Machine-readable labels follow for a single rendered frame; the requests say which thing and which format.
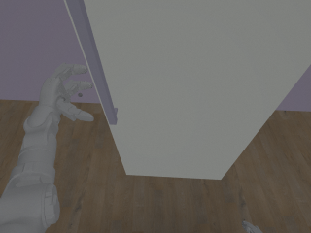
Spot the right robot hand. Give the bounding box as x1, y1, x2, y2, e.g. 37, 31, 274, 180
242, 220, 262, 233

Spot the left robot hand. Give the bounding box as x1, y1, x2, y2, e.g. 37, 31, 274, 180
39, 62, 94, 121

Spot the handle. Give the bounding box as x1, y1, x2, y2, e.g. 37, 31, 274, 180
66, 0, 118, 125

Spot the left robot upper arm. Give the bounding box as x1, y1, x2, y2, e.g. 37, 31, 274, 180
0, 183, 60, 233

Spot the left robot forearm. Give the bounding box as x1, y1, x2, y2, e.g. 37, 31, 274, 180
0, 105, 61, 203

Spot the fridge door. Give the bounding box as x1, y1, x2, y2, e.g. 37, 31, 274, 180
63, 0, 311, 180

